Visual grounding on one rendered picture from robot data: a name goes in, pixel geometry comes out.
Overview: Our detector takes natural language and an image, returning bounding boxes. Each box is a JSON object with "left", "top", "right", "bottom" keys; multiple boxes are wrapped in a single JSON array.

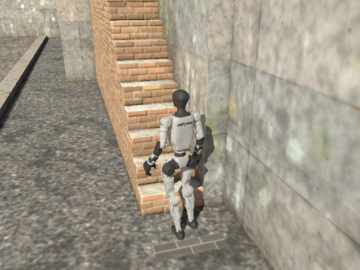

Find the robot foot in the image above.
[
  {"left": 171, "top": 225, "right": 184, "bottom": 240},
  {"left": 181, "top": 217, "right": 197, "bottom": 229}
]

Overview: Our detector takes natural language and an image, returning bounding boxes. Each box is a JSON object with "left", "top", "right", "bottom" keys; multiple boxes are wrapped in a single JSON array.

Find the robot right hand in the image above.
[{"left": 192, "top": 151, "right": 202, "bottom": 163}]

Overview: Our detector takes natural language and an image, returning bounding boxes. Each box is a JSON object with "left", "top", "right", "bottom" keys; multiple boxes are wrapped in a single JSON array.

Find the robot left foot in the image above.
[{"left": 171, "top": 225, "right": 184, "bottom": 240}]

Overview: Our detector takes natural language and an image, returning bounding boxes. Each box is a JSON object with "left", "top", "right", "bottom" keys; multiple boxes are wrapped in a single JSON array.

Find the right robot forearm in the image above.
[{"left": 195, "top": 137, "right": 205, "bottom": 154}]

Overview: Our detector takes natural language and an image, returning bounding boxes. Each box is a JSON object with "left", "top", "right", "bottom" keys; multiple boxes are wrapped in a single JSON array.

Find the robot right foot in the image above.
[{"left": 181, "top": 217, "right": 197, "bottom": 229}]

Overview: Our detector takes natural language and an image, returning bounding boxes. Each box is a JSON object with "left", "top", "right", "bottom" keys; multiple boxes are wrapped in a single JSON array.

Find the robot left hand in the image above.
[{"left": 143, "top": 161, "right": 156, "bottom": 176}]

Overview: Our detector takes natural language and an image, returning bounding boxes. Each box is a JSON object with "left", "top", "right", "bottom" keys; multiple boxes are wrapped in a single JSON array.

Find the robot left upper arm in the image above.
[{"left": 158, "top": 116, "right": 173, "bottom": 149}]

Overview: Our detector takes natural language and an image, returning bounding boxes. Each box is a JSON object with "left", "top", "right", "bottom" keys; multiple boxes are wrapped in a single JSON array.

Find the robot right upper arm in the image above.
[{"left": 191, "top": 111, "right": 205, "bottom": 140}]

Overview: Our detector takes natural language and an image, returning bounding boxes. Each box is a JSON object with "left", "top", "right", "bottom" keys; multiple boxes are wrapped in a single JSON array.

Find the left robot forearm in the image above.
[{"left": 147, "top": 141, "right": 163, "bottom": 165}]

